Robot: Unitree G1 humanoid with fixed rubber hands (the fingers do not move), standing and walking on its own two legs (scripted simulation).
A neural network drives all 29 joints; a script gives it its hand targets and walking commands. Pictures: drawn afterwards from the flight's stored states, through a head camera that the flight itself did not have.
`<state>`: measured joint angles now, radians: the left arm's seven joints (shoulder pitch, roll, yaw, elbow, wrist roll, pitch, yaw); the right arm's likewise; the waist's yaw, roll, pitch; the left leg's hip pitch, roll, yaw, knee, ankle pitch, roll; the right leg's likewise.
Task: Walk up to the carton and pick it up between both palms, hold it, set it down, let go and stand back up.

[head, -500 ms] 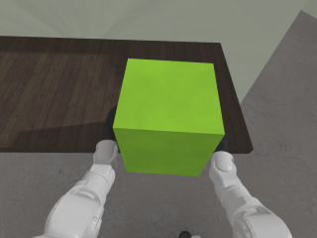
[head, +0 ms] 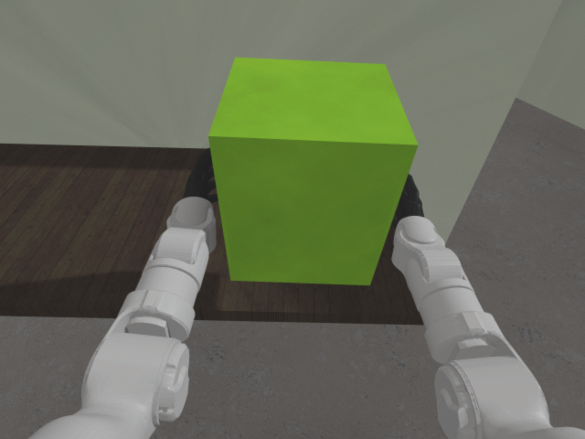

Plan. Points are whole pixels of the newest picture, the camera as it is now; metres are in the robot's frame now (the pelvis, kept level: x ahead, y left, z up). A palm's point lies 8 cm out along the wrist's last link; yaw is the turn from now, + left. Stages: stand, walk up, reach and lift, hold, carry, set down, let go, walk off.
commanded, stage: reach and lift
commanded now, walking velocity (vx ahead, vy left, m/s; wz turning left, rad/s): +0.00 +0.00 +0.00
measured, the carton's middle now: (305, 175) +0.43 -0.04 +0.17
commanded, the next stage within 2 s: hold in 1.44 s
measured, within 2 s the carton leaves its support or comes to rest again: neither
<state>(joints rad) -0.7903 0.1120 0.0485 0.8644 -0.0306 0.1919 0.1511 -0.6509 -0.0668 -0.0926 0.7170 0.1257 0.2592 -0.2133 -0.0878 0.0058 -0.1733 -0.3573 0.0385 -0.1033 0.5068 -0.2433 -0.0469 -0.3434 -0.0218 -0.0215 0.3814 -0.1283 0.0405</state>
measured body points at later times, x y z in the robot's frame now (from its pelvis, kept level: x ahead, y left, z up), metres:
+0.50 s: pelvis +0.00 +0.00 +0.01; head -0.02 +0.03 +0.45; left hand +0.39 +0.15 +0.14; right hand +0.37 -0.16 +0.12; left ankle +0.01 +0.14 -0.74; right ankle +0.04 -0.15 -0.74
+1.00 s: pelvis +0.01 +0.00 +0.01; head -0.01 +0.01 +0.46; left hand +0.39 +0.13 +0.16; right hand +0.37 -0.17 +0.13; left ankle +0.01 +0.14 -0.74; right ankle +0.04 -0.15 -0.74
